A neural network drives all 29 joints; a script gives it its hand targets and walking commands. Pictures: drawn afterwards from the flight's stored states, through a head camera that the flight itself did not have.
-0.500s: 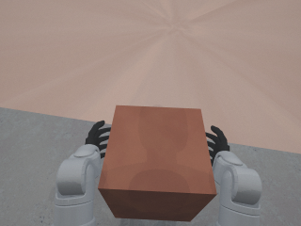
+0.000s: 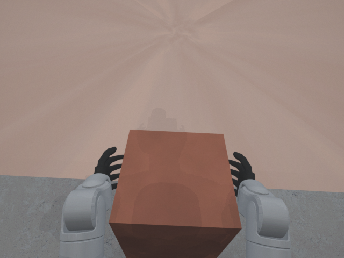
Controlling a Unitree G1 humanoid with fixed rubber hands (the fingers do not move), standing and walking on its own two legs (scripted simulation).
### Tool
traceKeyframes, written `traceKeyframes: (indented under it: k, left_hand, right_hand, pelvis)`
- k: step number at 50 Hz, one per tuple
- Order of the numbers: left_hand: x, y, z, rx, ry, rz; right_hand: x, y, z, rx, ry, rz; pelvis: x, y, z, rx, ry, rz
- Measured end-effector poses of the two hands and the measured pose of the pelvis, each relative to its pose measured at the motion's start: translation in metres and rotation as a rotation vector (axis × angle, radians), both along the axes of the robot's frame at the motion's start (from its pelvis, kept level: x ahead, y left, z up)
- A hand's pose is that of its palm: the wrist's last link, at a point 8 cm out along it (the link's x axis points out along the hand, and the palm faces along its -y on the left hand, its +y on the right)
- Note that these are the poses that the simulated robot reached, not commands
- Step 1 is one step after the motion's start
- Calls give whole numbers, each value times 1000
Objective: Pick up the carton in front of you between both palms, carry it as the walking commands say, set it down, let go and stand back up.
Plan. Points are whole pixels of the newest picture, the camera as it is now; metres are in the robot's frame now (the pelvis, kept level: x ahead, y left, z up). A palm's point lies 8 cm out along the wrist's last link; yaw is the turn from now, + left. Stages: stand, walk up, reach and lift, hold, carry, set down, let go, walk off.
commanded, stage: carry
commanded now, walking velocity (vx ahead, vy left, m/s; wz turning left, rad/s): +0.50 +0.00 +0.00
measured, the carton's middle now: (173, 199) +0.26 -0.01 -0.01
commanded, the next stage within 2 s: none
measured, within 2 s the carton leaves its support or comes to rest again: neither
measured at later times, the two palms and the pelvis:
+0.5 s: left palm (127, 52) +0.64 +0.14 +0.13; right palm (224, 52) +0.67 -0.16 +0.13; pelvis +0.34 -0.04 -0.01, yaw +4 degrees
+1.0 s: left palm out of the picture +1.06 +0.16 +0.13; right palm (205, 3) +1.05 -0.14 +0.13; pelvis +0.65 +0.02 +0.00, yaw +2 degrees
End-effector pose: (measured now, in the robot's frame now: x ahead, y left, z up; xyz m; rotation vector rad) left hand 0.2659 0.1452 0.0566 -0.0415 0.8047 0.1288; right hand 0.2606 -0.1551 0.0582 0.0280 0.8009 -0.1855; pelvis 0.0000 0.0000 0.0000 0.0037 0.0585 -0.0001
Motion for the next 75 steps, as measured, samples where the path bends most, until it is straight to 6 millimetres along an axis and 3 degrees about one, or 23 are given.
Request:
traceKeyframes:
  k: [7, 13, 20, 29, 38, 45, 49, 53, 57, 62, 68, 75]
  left_hand:
    - [83, 8, 22, -4, -54, -4]
    - [163, 10, 43, -1, -155, 56]
    - [292, -6, 65, 21, -289, 108]
    - [434, -7, 95, 69, -193, 124]
    - [596, -1, 118, 71, -171, 59]
    - [726, 18, 94, 27, -130, 12]
    - [778, 19, 76, -5, -51, 10]
    - [827, 15, 76, -40, -79, 23]
    - [877, 12, 87, -56, -167, 37]
    - [946, 16, 105, -1, -243, 72]
    - [1003, 47, 118, 39, -141, 163]
    - [1085, 79, 165, 36, -190, 221]
  right_hand:
    - [86, 8, 27, -14, -54, 7]
    - [182, 10, 48, -3, -155, 55]
    - [322, -4, 57, 49, -289, 84]
    - [478, -4, 87, 43, -196, 142]
    - [625, 1, 112, -5, -174, 115]
    - [739, 19, 99, -49, -130, 70]
    - [779, 19, 76, -30, -51, 26]
    - [820, 16, 74, 4, -82, -27]
    - [873, 12, 88, 28, -172, -45]
    - [963, 17, 103, 42, -244, 29]
    - [1057, 51, 120, 29, -143, 156]
    - [1154, 86, 165, 41, -192, 206]
  pelvis:
    - [89, 5, 18, -41, 14, 16]
    - [177, -5, 10, -30, 4, 33]
    - [286, -28, -22, -22, -16, 71]
    - [379, -41, 4, 11, 17, 70]
    - [496, -23, 6, 5, 35, 43]
    - [600, 6, -16, 8, 34, 27]
    - [642, 15, -1, -8, 45, 32]
    - [689, 18, 12, -26, 54, 36]
    - [746, 14, 16, -35, 59, 45]
    - [829, 1, 9, -52, 32, 64]
    - [907, -10, 39, -23, 37, 66]
    - [999, 0, 61, 10, 38, 91]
